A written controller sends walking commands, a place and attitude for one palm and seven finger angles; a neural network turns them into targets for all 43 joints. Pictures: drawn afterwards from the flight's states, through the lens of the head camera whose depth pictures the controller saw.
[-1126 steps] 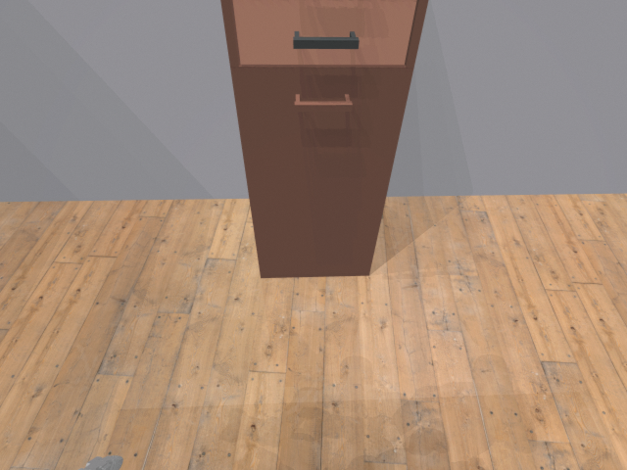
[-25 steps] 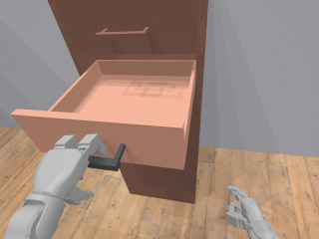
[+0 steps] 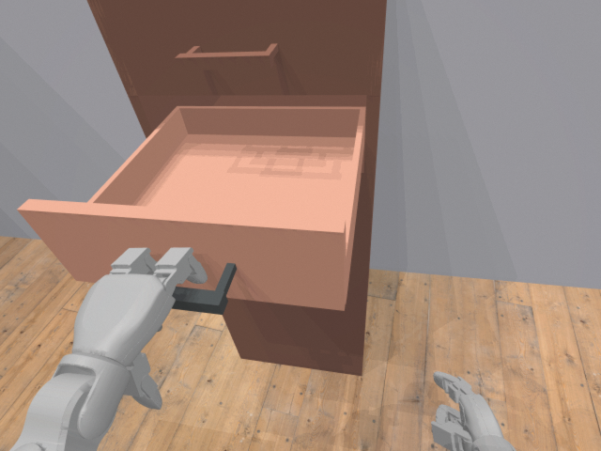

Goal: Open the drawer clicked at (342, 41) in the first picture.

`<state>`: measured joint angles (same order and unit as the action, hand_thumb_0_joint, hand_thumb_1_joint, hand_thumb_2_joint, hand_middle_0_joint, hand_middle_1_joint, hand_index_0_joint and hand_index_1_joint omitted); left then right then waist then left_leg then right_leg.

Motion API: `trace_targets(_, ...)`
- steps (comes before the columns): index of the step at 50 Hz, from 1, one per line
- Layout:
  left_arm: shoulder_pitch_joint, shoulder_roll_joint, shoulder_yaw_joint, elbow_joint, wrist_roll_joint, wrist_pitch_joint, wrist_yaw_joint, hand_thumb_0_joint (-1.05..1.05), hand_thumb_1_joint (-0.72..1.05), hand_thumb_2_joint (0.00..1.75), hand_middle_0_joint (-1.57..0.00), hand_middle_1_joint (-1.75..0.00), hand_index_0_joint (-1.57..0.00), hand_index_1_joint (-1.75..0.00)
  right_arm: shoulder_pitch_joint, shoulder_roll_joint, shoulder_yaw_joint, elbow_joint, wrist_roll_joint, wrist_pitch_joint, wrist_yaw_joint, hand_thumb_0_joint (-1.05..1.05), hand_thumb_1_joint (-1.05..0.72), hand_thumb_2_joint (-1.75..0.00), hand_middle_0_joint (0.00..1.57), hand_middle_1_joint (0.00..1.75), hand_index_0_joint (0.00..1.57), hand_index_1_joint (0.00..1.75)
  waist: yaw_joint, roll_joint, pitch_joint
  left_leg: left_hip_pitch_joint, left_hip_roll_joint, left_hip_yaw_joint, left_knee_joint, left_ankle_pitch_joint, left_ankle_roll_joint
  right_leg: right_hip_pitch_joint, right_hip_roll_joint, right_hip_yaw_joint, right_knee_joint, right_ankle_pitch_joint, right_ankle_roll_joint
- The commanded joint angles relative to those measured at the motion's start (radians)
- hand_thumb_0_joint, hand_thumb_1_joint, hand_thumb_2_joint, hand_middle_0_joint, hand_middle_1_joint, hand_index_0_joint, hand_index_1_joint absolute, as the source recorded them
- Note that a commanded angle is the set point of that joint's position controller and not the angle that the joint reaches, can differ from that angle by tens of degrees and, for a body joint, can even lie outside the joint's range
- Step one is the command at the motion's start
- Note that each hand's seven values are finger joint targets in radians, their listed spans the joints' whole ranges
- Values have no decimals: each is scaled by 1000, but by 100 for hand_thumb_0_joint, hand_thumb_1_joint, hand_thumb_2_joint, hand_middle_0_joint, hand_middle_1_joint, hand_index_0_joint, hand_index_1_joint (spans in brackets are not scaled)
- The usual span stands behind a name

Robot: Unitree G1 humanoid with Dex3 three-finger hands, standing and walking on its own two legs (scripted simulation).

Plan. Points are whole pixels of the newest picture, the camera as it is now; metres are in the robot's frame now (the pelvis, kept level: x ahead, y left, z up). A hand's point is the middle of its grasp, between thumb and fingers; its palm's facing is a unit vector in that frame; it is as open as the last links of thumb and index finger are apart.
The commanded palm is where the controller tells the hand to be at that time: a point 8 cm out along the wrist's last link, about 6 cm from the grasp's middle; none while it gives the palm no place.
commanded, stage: lift the hand off the handle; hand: left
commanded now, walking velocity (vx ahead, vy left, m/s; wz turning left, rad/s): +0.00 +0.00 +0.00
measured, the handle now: (172, 282) +0.25 +0.19 +0.15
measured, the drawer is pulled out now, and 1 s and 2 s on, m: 0.30 0.30 0.30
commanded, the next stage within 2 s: draw the hand back to the body in 1.28 s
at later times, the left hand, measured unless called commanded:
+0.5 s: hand (141, 297) +0.21 +0.20 +0.17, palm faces +0.13 -0.09 -0.99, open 13.4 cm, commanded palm +0.18 +0.20 +0.26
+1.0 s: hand (116, 214) +0.24 +0.20 +0.27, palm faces +0.35 -0.05 -0.94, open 13.6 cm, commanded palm +0.19 +0.20 +0.33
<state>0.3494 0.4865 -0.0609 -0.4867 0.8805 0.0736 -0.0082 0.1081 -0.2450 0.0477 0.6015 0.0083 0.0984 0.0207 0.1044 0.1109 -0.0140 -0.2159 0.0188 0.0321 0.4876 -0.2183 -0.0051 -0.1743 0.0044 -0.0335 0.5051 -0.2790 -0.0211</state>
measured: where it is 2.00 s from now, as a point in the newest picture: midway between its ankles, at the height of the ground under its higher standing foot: outside the picture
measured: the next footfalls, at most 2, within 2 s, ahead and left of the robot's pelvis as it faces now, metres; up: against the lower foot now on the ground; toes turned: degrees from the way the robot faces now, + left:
none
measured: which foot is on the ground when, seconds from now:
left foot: down 0.00-1.00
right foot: down 0.00-1.00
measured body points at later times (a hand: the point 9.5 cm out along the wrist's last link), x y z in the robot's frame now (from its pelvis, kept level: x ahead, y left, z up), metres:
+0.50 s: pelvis -0.01 +0.00 +0.00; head -0.03 -0.05 +0.45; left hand +0.20 +0.21 +0.23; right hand +0.25 -0.17 -0.07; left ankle +0.03 +0.12 -0.74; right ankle +0.00 -0.10 -0.74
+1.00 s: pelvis -0.02 +0.00 +0.00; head -0.05 -0.06 +0.45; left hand +0.21 +0.20 +0.32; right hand +0.24 -0.16 -0.08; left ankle +0.03 +0.12 -0.74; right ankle +0.00 -0.10 -0.74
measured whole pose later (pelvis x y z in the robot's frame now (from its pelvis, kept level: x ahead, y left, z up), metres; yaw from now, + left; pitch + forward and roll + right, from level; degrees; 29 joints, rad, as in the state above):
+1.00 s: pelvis -0.02 +0.00 +0.00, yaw +2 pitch -5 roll +0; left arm -0.19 0.64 0.00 -0.46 0.71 0.17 -0.21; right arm 0.01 -0.26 0.07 0.64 0.06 0.06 0.04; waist 0.14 0.15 -0.01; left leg -0.20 0.00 0.01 0.42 -0.14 0.00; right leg -0.16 -0.01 -0.06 0.47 -0.23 -0.02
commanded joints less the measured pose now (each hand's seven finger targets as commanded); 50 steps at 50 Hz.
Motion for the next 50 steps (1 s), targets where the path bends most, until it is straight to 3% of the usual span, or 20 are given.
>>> trace_targets(1, -161, 138, 135, -234, -2, -16, 56, 0, -50, 30, -30, -120, -30, -120, -220, -72, -39, -191, 5, -72, -8, 0, -90, -90, 20, 30, 20, 30, 10, -64, -125, 81, -26, 10, -47, 130, 22, -42, 0, 9, -120, 87, 9)
trace_targets(4, -171, 200, 192, -273, -30, -10, 64, 0, -50, 30, -30, -120, -30, -120, -241, -81, -38, -198, 16, -84, -9, 0, -90, -90, 20, 30, 20, 30, 14, -51, -129, 84, -19, 4, -49, 109, 19, -34, 3, 13, -121, 79, 10)
trace_targets(6, -181, 172, 168, -213, -15, 6, 52, 0, -50, 30, -30, -120, -30, -120, -225, -67, -36, -178, 6, -77, -7, 0, -90, -90, 20, 30, 20, 30, 11, -101, -96, 76, -26, 6, -57, 113, 22, -44, -1, 6, -132, 64, 13)
trace_targets(9, -286, 218, 193, -220, -44, 30, 23, 0, -50, 30, -30, -120, -30, -120, -263, -79, -32, -176, 24, -77, -7, 0, -90, -90, 20, 30, 20, 30, 5, -36, -94, 81, -22, -1, -77, 83, 18, -30, 4, 9, -131, 52, 11)
trace_targets(11, -327, 190, 153, -186, -34, 36, 1, 0, -50, 30, -30, -120, -30, -120, -252, -67, -29, -166, 17, -73, -9, 0, -90, -90, 20, 30, 20, 30, 3, -68, -94, 88, -28, 0, -86, 91, 20, -36, 2, 0, -141, 34, 14)
trace_targets(14, -415, 280, 227, -242, -59, 27, -10, 0, -50, 30, -30, -120, -30, -120, -277, -78, -28, -169, 27, -84, -15, 0, -90, -90, 20, 30, 20, 30, 8, -31, -132, 107, -25, -5, -84, 87, 19, -7, 5, 13, -141, 47, 11)
trace_targets(17, -424, 223, 175, -236, -64, 17, -30, 0, -50, 30, -30, -120, -30, -120, -267, -68, -27, -168, 18, -83, -10, 0, -90, -90, 20, 30, 20, 30, 8, -62, -124, 119, -31, -5, -92, 118, 20, -13, 2, -3, -152, 59, 15)
trace_targets(19, -488, 280, 223, -280, -94, 9, -35, 0, -50, 30, -30, -120, -30, -120, -289, -74, -24, -171, 30, -95, -11, 0, -90, -90, 20, 30, 20, 30, 4, -5, -135, 122, -25, -9, -96, 92, 15, -1, 5, 6, -146, 50, 11)
trace_targets(21, -497, 231, 175, -225, -85, 11, -44, 0, -50, 30, -30, -120, -30, -120, -277, -60, -23, -161, 22, -97, -10, 0, -90, -90, 20, 30, 20, 30, 1, -58, -122, 121, -32, -9, -98, 109, 17, -15, 4, -4, -157, 44, 13)
trace_targets(24, -582, 325, 254, -272, -105, 12, -52, 0, -50, 30, -30, -120, -30, -120, -300, -75, -21, -165, 33, -103, -12, 0, -90, -90, 20, 30, 20, 30, 7, -15, -145, 123, -28, -13, -103, 85, 14, 9, 3, 10, -156, 43, 11)
trace_targets(26, -585, 268, 199, -217, -98, 17, -62, 0, -50, 30, -30, -120, -30, -120, -289, -61, -20, -155, 26, -101, -10, 0, -90, -90, 20, 30, 20, 30, 4, -43, -140, 129, -34, -9, -103, 104, 15, -6, 3, 3, -166, 37, 13)
trace_targets(29, -658, 330, 248, -288, -126, 11, -69, 0, -50, 30, -30, -120, -30, -120, -310, -71, -18, -163, 35, -111, -7, 0, -90, -90, 20, 30, 20, 30, 8, 12, -171, 136, -30, -20, -109, 100, 12, 21, 1, 8, -152, 60, 7)
trace_targets(31, -637, 275, 199, -253, -121, 16, -77, 0, -50, 30, -30, -120, -30, -120, -299, -62, -19, -158, 29, -109, -3, 0, -90, -90, 20, 30, 20, 30, 9, -17, -178, 140, -37, -18, -109, 132, 12, 17, 3, -2, -154, 70, 9)
trace_targets(36, -726, 287, 194, -235, -132, 35, -99, 0, -50, 30, -30, -120, -30, -120, -310, -66, -17, -154, 37, -110, 3, 0, -90, -90, 20, 30, 20, 30, 8, -32, -175, 125, -35, -20, -126, 104, 11, 14, 1, -3, -154, 47, 11)
trace_targets(39, -782, 383, 277, -288, -155, 36, -104, 0, -50, 30, -30, -120, -30, -120, -329, -77, -18, -162, 49, -120, 2, 0, -90, -90, 20, 30, 20, 30, 9, 5, -196, 124, -29, -27, -124, 82, 10, 30, 0, 8, -145, 51, 7)
trace_targets(41, -787, 328, 226, -210, -149, 48, -115, 0, -50, 30, -30, -120, -30, -120, -314, -67, -17, -147, 42, -115, 5, 0, -90, -90, 20, 30, 20, 30, 9, -45, -177, 117, -33, -23, -128, 100, 9, 13, 0, -4, -151, 42, 11)
trace_targets(44, -863, 402, 285, -248, -166, 58, -123, 0, -50, 30, -30, -120, -30, -120, -335, -81, -19, -155, 54, -120, 5, 0, -90, -90, 20, 30, 20, 30, 11, 5, -203, 112, -28, -28, -128, 74, 8, 26, -3, 10, -141, 43, 6)
trace_targets(45, -862, 349, 225, -181, -153, 78, -136, 0, -50, 30, -30, -120, -30, -120, -337, -71, -11, -151, 43, -114, 9, 0, -90, -90, 20, 30, 20, 30, 22, -24, -208, 92, -42, -26, -133, 88, 9, 33, -4, 6, -137, 35, 6)
trace_targets(49, -841, 394, 290, -29, -186, 124, -176, 0, -50, 30, -30, -120, -30, -120, -320, -94, -13, -152, 67, -90, 13, 0, -90, -90, 20, 30, 20, 30, 15, -83, -122, 45, -21, -15, -124, 34, 6, -15, -10, 14, -149, 5, 16)
trace_targets(50, -843, 346, 242, 13, -176, 135, -195, 0, -50, 30, -30, -120, -30, -120, -325, -88, -4, -160, 55, -79, 18, 0, -90, -90, 20, 30, 20, 30, 19, -91, -131, 24, -32, -8, -126, 18, 7, -7, -13, 10, -145, -30, 16)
